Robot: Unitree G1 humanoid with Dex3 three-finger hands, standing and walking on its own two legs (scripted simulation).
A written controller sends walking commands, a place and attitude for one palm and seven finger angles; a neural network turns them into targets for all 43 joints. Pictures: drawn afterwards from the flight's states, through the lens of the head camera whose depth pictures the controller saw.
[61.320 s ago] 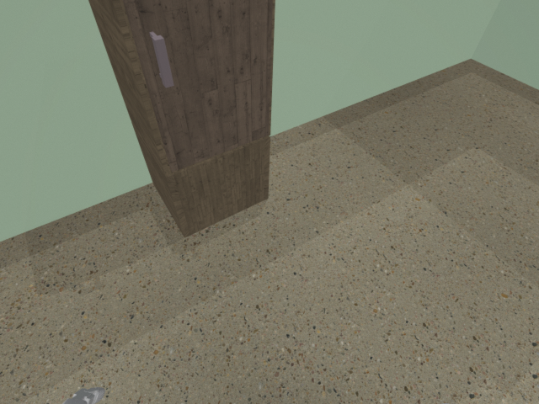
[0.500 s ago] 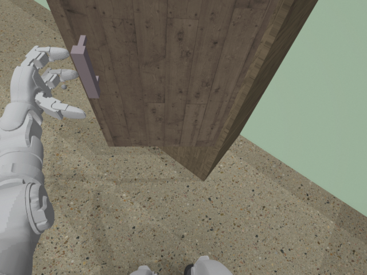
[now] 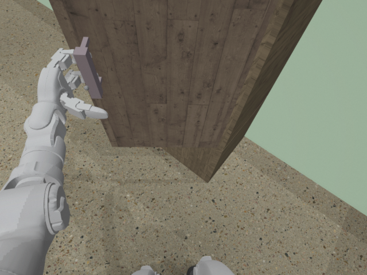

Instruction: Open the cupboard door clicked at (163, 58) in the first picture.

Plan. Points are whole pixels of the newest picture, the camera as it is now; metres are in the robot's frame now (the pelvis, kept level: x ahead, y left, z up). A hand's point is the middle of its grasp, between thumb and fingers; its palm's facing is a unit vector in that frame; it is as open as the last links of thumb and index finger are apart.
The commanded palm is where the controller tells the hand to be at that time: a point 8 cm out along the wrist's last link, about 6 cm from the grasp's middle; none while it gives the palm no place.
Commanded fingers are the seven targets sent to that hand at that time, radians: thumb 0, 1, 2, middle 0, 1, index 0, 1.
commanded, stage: slide the fingers in behind the handle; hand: left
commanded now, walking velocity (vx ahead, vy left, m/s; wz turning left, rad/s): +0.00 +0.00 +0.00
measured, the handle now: (91, 69) +0.54 +0.18 +0.10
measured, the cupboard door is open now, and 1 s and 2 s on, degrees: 40 42 47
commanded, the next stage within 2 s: close the thumb around the handle in 0.82 s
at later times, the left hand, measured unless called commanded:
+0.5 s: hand (98, 89) +0.48 +0.16 +0.10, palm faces +0.00 -1.00 +0.00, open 14.0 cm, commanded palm +0.46 +0.20 +0.10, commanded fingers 0.00 -0.50 0.30 -0.30 -1.20 -0.30 -1.20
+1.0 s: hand (98, 89) +0.48 +0.16 +0.10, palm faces +0.00 -1.00 +0.00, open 13.9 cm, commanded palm +0.46 +0.20 +0.10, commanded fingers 0.00 -0.22 0.42 -0.32 -1.23 -0.32 -1.23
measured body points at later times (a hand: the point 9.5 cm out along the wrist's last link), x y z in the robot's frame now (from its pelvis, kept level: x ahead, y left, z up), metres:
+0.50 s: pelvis +0.00 -0.01 +0.00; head +0.08 +0.00 +0.44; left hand +0.48 +0.21 +0.10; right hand +0.01 -0.27 -0.11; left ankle -0.02 +0.07 -0.70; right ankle +0.02 -0.10 -0.70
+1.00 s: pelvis -0.01 -0.01 +0.00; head +0.08 +0.00 +0.44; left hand +0.48 +0.21 +0.10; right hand +0.01 -0.27 -0.11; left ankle -0.02 +0.07 -0.70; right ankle +0.02 -0.10 -0.70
